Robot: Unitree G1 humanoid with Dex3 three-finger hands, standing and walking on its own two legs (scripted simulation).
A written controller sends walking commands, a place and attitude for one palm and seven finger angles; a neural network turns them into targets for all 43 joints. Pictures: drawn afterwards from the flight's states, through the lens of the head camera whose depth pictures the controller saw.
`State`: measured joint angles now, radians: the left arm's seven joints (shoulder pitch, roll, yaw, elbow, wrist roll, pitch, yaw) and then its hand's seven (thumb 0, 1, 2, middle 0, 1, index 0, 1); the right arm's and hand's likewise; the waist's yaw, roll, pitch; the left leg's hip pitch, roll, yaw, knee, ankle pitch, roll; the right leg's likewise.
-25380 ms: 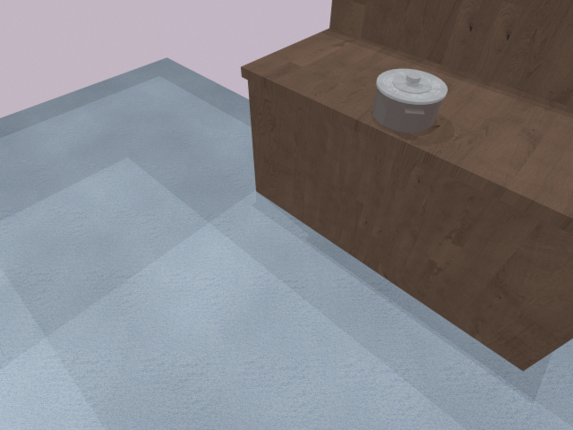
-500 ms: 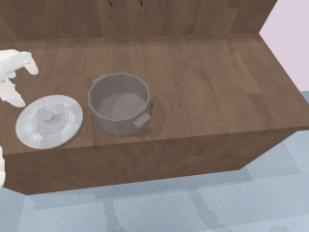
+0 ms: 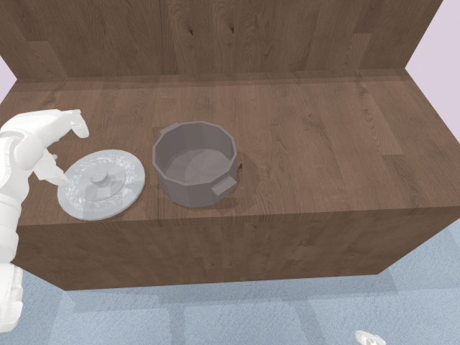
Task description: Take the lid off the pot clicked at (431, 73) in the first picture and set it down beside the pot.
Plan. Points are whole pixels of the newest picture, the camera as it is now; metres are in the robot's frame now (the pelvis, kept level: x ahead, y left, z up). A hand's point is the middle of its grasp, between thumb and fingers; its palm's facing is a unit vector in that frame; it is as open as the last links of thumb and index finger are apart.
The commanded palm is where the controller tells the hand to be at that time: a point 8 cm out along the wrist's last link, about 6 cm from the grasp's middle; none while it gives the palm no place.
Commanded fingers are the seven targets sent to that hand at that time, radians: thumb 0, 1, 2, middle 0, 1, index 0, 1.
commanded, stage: draw the hand back to the body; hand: left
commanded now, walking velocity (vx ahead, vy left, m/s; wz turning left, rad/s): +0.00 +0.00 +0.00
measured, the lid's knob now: (98, 176) +0.48 +0.32 -0.06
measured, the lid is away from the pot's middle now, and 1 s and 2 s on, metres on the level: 0.23 0.23 0.23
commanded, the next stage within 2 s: step back with the hand held close in 1.76 s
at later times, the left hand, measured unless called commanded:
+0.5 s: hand (73, 148) +0.38 +0.25 +0.15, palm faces +0.42 -0.85 -0.31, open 9.9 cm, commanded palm +0.32 +0.29 +0.17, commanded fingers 0.00 0.51 0.70 -0.24 -0.61 -0.24 -0.61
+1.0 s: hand (62, 201) +0.28 +0.23 +0.16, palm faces +0.45 -0.85 -0.28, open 7.7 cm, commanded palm +0.23 +0.26 +0.17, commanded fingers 0.00 0.90 0.90 -0.20 -0.30 -0.20 -0.30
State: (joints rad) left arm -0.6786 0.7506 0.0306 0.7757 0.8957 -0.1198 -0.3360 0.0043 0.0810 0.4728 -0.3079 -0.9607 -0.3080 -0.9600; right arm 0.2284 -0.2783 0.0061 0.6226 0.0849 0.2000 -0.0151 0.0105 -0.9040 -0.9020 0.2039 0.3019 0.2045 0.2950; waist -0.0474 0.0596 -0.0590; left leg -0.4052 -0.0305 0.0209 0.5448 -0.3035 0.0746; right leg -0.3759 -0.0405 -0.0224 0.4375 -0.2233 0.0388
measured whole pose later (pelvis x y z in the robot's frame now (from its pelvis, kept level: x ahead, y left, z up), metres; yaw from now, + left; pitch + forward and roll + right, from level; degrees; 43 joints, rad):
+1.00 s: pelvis +0.00 -0.05 +0.01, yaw +0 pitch -3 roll -1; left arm 0.03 0.36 0.33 0.04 -0.08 -0.08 0.09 0.02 0.81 0.86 -0.22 -0.37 -0.22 -0.37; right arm 0.17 -0.24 0.03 0.66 0.04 -0.09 -0.06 0.02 -0.90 -0.90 0.20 0.30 0.20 0.30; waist 0.03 0.07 0.02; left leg -0.08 0.02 0.02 0.40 -0.27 0.00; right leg -0.09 0.01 -0.03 0.36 -0.22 -0.01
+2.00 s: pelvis -0.01 -0.03 +0.01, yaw -2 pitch -2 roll -2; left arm 0.50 0.36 0.37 -0.47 -0.06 -0.17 0.09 0.02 0.89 0.90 -0.21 -0.30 -0.21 -0.30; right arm 0.16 -0.21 0.03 0.60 0.00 -0.10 -0.05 0.02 -0.90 -0.90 0.21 0.30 0.21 0.30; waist 0.05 0.04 0.03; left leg -0.14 0.02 0.04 0.46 -0.28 0.03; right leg -0.14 0.01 0.00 0.37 -0.19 0.02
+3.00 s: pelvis -0.11 -0.03 -0.02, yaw -1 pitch +0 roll -2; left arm 0.60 0.41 0.39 -0.63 -0.03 -0.27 0.11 0.02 0.89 0.90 -0.21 -0.30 -0.21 -0.30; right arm 0.20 -0.18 -0.01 0.55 0.01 -0.13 -0.04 0.02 -0.90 -0.90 0.21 0.30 0.21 0.30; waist -0.01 -0.02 0.06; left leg -0.46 0.01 0.03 0.73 -0.35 0.04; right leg -0.41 -0.01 -0.05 0.63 -0.22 0.01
